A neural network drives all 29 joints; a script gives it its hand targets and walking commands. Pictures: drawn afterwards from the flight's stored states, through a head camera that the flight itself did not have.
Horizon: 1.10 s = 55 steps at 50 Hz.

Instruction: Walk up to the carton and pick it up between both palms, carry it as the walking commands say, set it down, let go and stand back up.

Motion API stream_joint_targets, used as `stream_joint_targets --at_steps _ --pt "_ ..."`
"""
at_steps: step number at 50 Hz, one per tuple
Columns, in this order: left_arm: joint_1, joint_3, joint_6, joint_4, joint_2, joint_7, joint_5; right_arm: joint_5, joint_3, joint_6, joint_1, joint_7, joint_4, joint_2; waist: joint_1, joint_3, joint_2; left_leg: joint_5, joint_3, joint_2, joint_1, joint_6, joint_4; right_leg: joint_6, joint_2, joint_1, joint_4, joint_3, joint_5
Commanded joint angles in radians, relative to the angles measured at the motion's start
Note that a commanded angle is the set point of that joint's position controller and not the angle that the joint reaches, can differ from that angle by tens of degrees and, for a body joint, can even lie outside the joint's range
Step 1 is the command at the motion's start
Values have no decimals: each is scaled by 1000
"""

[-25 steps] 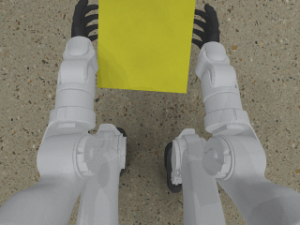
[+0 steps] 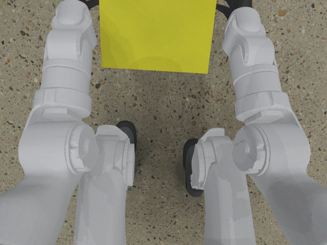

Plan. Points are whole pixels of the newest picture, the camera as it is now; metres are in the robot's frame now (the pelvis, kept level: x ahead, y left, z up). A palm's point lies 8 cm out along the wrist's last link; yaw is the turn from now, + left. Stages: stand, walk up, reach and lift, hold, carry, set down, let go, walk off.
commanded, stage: set down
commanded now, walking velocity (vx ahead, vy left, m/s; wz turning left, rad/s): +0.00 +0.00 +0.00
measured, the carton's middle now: out of the picture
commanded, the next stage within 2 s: none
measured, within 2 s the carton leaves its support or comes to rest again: rests again in 0.86 s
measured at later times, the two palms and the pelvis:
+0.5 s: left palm (82, 1) +0.54 +0.19 -0.18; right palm (234, 11) +0.55 -0.10 -0.18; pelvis +0.00 +0.00 -0.02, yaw -1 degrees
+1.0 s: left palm (82, 0) +0.55 +0.20 -0.19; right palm (231, 11) +0.56 -0.10 -0.20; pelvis +0.00 +0.00 -0.03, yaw -1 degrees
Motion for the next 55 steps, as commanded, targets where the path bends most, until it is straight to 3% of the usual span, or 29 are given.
stream_joint_targets --at_steps 1,13,26,34,55 --pt "-631 -405 -65 -100 -906 -277 -150 128 430 -52 -685 282 -109 885 26 -1297 40 385 101 -102 915 14 -40 -11 87 401 -186 -59 348" --pt "-669 -430 -80 -88 -927 -286 -229 190 501 -75 -781 268 -185 881 24 -1378 9 484 95 -103 940 23 39 -10 87 472 -117 -64 443" --pt "-668 -347 -80 -14 -858 -310 -168 150 416 -68 -741 283 -65 860 54 -1123 -5 326 108 -89 790 29 30 -12 86 372 -124 -58 303" --pt "-691 -354 -89 0 -838 -324 -201 138 411 -68 -732 283 -53 849 46 -1104 -22 326 104 -83 768 28 43 -15 78 389 -110 -56 318" --pt "-525 -298 -89 108 -806 -362 -156 78 364 -57 -565 309 48 839 56 -867 -59 294 100 -78 630 28 58 -16 73 303 -92 -49 319"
